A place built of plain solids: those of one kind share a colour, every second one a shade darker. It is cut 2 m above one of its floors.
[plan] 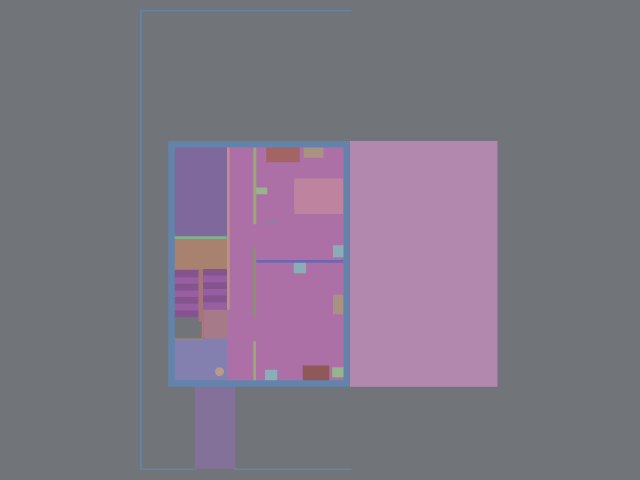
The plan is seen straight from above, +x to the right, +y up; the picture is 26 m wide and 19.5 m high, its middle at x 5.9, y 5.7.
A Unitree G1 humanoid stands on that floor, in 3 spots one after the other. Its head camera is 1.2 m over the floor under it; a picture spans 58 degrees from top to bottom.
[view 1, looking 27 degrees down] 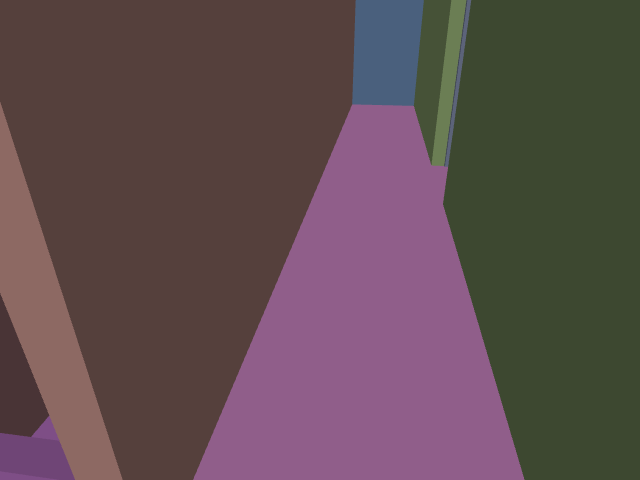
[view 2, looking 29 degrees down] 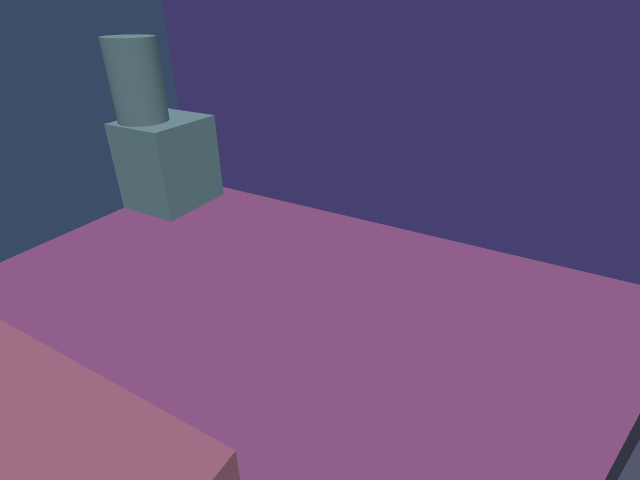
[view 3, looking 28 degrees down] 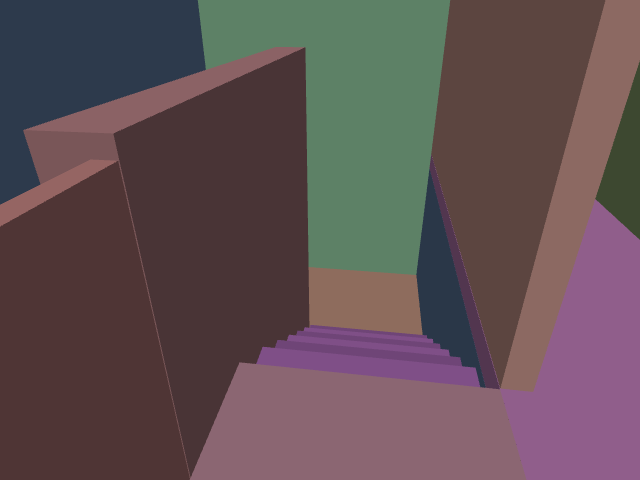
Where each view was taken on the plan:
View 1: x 2.71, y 2.37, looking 98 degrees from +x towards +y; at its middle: upper_floor_rooms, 2.64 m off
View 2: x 4.46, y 7.14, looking -61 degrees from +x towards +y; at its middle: upper_floor_rooms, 2.48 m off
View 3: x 1.64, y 1.67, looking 98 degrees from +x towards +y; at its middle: landing_end_wall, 4.65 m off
